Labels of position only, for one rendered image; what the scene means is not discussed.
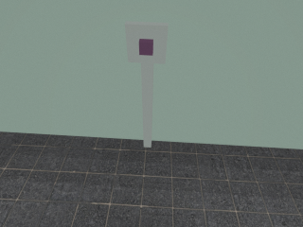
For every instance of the panel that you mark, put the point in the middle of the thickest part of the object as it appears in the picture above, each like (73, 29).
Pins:
(158, 32)

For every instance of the button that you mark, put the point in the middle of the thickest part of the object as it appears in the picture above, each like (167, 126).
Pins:
(146, 47)

